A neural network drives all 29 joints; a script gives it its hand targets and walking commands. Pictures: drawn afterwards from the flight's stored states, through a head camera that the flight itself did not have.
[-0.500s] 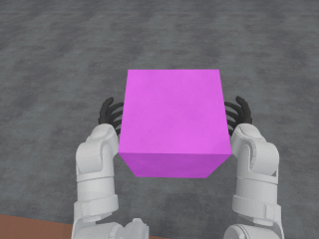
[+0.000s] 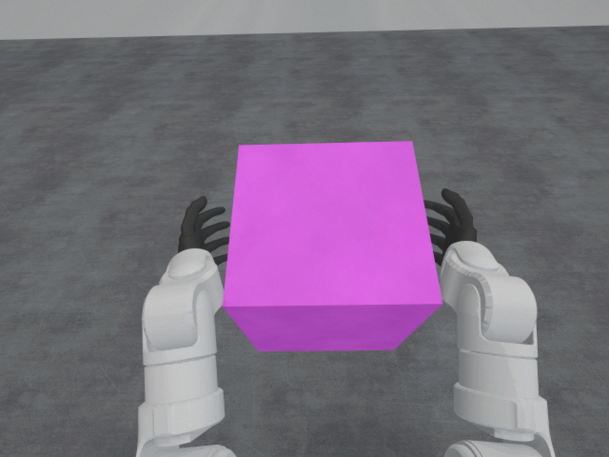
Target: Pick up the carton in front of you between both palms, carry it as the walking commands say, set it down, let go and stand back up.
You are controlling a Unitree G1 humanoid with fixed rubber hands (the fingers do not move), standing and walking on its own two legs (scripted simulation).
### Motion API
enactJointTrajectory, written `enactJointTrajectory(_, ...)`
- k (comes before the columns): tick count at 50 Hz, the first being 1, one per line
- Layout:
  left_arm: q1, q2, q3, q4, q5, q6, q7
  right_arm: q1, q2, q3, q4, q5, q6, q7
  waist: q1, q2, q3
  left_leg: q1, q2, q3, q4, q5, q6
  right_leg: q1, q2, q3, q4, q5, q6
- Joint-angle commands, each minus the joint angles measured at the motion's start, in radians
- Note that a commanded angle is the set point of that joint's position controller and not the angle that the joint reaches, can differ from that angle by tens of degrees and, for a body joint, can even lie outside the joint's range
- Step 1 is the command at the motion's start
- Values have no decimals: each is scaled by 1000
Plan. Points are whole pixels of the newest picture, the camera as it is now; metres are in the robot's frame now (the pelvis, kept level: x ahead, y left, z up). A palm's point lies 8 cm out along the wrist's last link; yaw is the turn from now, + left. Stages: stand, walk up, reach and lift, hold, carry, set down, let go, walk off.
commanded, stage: carry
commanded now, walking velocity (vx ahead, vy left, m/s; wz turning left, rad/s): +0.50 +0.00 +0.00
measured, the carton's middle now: (325, 259) +0.37 -0.01 +0.09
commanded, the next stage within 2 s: none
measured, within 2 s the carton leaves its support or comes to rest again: neither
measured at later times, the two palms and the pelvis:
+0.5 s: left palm (241, 150) +0.69 +0.14 +0.06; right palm (390, 155) +0.65 -0.16 +0.07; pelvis +0.35 +0.03 +0.00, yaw -1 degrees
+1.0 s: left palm (235, 84) +0.92 +0.17 +0.10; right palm (356, 77) +0.95 -0.13 +0.10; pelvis +0.71 +0.00 +0.01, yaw +4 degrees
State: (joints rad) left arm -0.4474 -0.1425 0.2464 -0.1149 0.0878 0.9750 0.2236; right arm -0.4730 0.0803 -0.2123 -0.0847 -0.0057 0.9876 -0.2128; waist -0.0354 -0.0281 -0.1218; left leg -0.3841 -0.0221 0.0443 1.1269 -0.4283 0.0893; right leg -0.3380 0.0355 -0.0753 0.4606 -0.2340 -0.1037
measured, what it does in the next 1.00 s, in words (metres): walks ahead: left foot, then right foot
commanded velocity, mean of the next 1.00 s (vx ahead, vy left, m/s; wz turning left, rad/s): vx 0.50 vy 0.00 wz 0.00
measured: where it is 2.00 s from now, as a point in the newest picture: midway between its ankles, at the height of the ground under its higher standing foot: (296, 226)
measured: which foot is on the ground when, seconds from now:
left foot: up 0.00-0.28, down 0.30-0.68, up 0.70-1.00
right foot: down 0.00-0.30, up 0.32-0.66, down 0.68-1.00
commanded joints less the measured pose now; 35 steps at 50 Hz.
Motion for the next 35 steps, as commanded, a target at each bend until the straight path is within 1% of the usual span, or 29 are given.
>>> enactJointTrajectory(1,-597,-633,-571,-105,-255,24,3,-476,732,448,-30,141,18,-21,108,7,-225,-556,82,-44,124,35,-28,516,-378,482,10,364,-141)
enactJointTrajectory(2,-584,-686,-572,-38,-262,28,-13,-526,748,479,-30,136,14,-14,99,52,-207,-491,77,-47,77,97,-61,419,-334,454,-59,374,-145)
enactJointTrajectory(3,-622,-732,-598,-77,-283,10,-26,-563,756,491,-92,131,-3,-6,103,11,-197,-471,88,-49,21,89,-61,368,-361,492,-54,392,-169)
enactJointTrajectory(5,-645,-763,-637,-84,-289,-10,-40,-516,765,478,-52,86,-21,-1,114,14,-233,-444,107,-41,-49,87,-56,389,-344,472,-9,477,-183)
enactJointTrajectory(6,-638,-765,-653,-69,-292,-18,-45,-476,758,463,-24,55,-33,-2,110,-10,-262,-443,89,-18,-84,93,-52,429,-311,400,11,549,-160)
enactJointTrajectory(7,-619,-768,-673,-58,-299,-28,-49,-434,744,445,-3,25,-44,-4,119,-49,-275,-435,67,15,-162,115,-42,462,-276,330,33,642,-136)
enactJointTrajectory(9,-561,-772,-684,-14,-304,-48,-62,-403,733,440,2,-17,-63,-5,137,-86,-251,-348,12,100,-372,213,-37,446,-181,199,62,760,-87)
enactJointTrajectory(10,-544,-775,-680,-2,-304,-58,-66,-410,742,456,-6,-15,-71,-2,129,-86,-249,-206,-36,164,-476,277,-28,381,-129,123,107,875,-54)
enactJointTrajectory(11,-508,-779,-669,12,-302,-67,-69,-419,755,477,-15,-2,-79,4,91,-111,-288,-11,-80,207,-523,357,-19,312,-120,74,193,991,-25)
enactJointTrajectory(12,-480,-776,-660,23,-296,-74,-69,-398,765,491,-16,13,-88,11,16,-109,-360,220,-68,195,-584,472,10,228,-119,12,354,994,14)
enactJointTrajectory(13,-456,-769,-652,28,-278,-80,-65,-363,777,509,-8,27,-92,17,-83,-52,-441,537,64,37,-594,546,82,-18,-112,3,554,750,68)
enactJointTrajectory(14,-446,-786,-645,8,-266,-83,-62,-372,777,526,-12,42,-98,21,-70,245,-501,782,356,-402,-564,988,217,-322,25,9,849,-102,111)
enactJointTrajectory(15,-450,-774,-630,7,-247,-82,-57,-336,795,529,8,42,-101,21,-67,238,-563,860,397,-581,-595,1019,268,-423,47,77,1025,-316,98)
enactJointTrajectory(16,-460,-805,-639,-42,-256,-94,-53,-386,799,560,-73,73,-112,21,-72,176,-526,850,397,-594,-621,919,281,-499,22,108,1084,-304,77)
enactJointTrajectory(17,-421,-768,-613,-46,-226,-102,-42,-380,819,601,-71,99,-111,22,-81,96,-475,810,367,-532,-611,856,253,-538,-14,117,1040,-258,72)
enactJointTrajectory(18,-405,-738,-576,-54,-194,-112,-31,-421,844,637,-100,142,-119,34,-88,76,-411,738,346,-471,-641,807,217,-565,-50,131,939,-236,72)
enactJointTrajectory(19,-375,-714,-544,-41,-158,-121,-18,-445,860,667,-115,181,-126,46,-73,62,-379,666,324,-418,-673,749,180,-527,-81,139,842,-201,77)
enactJointTrajectory(20,-341,-697,-520,-22,-130,-124,-9,-449,859,687,-120,205,-131,55,-62,81,-342,615,306,-388,-689,737,153,-511,-83,109,774,-184,79)
enactJointTrajectory(22,-267,-650,-501,-13,-88,-118,-5,-399,831,708,-118,221,-131,63,-57,123,-293,527,312,-377,-751,675,152,-444,-77,65,578,-191,83)
enactJointTrajectory(23,-254,-635,-506,-35,-78,-115,-7,-397,830,725,-132,239,-126,67,-52,121,-270,494,299,-328,-771,709,151,-398,-79,39,468,-160,87)
enactJointTrajectory(25,-238,-641,-519,-62,-74,-101,-13,-382,832,743,-153,274,-111,77,-39,157,-240,434,244,-170,-789,780,96,-270,-52,-23,262,-11,90)
enactJointTrajectory(27,-183,-653,-523,-82,-72,-76,-16,-298,819,735,-168,274,-85,78,-22,206,-213,386,211,-78,-814,832,39,-133,-13,-92,77,159,93)
enactJointTrajectory(29,-117,-672,-562,-111,-105,-47,-24,-206,795,726,-209,259,-57,73,2,188,-237,379,195,8,-720,1007,-3,36,18,-157,-35,273,87)
enactJointTrajectory(30,-78,-679,-586,-124,-130,-31,-32,-146,778,713,-223,238,-39,68,24,178,-269,338,169,58,-632,1006,-36,167,21,-172,-63,286,72)
enactJointTrajectory(31,-54,-687,-611,-144,-150,-16,-40,-90,761,702,-239,216,-20,64,47,156,-307,225,153,93,-500,879,-70,338,-24,-115,-65,268,37)
enactJointTrajectory(32,-9,-682,-624,-146,-161,2,-47,-53,742,693,-256,190,2,61,70,44,-345,38,104,98,-284,630,-95,518,-145,82,-52,252,-15)
enactJointTrajectory(33,0,-670,-636,-161,-174,21,-51,-7,757,683,-259,169,26,59,60,-204,-355,-172,-11,87,-14,103,-115,622,-379,449,-112,395,-99)
enactJointTrajectory(34,14,-681,-639,-182,-196,38,-57,15,746,669,-272,164,42,59,58,-218,-321,-283,-17,-1,97,-84,-84,621,-443,566,-174,421,-152)
enactJointTrajectory(35,-5,-704,-666,-259,-227,51,-65,22,758,664,-307,178,56,59,59,-108,-286,-316,32,-53,127,-70,-73,578,-455,558,-177,389,-163)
